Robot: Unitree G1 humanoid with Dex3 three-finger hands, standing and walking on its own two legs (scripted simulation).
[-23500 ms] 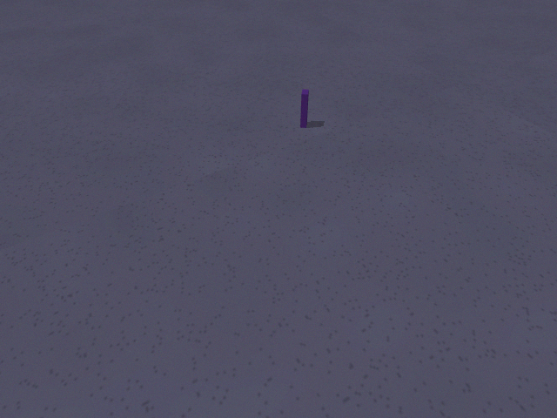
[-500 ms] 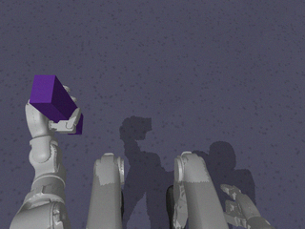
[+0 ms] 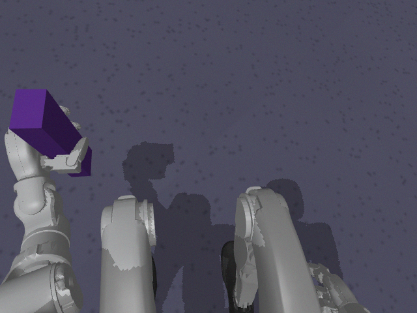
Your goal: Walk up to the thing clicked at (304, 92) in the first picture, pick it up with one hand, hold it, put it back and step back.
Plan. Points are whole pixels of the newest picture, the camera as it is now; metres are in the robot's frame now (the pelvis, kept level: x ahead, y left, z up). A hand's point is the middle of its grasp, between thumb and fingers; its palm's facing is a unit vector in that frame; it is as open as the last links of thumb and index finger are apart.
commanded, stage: crouch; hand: left
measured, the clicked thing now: (61, 142) +0.43 +0.26 -0.06
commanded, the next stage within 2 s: lower in 0.26 s
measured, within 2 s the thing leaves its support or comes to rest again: rests again in 1.86 s
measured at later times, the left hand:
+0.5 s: hand (73, 152) +0.43 +0.26 -0.11, palm faces +0.27 -0.96 +0.00, open 8.6 cm
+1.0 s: hand (82, 161) +0.43 +0.26 -0.18, palm faces +0.28 -0.96 +0.00, open 8.5 cm
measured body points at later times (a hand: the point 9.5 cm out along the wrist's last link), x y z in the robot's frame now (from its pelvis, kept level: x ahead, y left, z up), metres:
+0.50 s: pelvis +0.00 +0.00 -0.03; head +0.21 +0.08 +0.36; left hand +0.41 +0.31 -0.10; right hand +0.14 -0.27 -0.14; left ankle +0.09 +0.13 -0.31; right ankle +0.10 -0.12 -0.31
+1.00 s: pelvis +0.00 +0.01 -0.06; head +0.23 +0.12 +0.31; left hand +0.41 +0.31 -0.18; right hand +0.13 -0.26 -0.14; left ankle +0.09 +0.13 -0.31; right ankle +0.10 -0.12 -0.31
